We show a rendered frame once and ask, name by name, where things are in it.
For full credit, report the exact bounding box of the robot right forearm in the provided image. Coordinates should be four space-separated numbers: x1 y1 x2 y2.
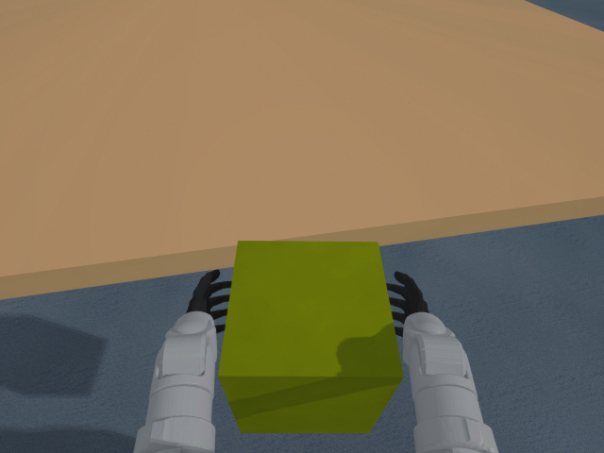
403 312 498 453

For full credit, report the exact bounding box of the robot left forearm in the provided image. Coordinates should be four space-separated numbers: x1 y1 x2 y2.
133 311 218 453

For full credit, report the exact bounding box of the carton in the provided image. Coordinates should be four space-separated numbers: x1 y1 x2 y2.
218 241 404 433

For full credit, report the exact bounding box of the left robot hand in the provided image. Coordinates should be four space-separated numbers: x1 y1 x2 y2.
186 270 232 333

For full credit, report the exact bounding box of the right robot hand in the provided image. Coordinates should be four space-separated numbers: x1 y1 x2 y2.
386 272 429 338

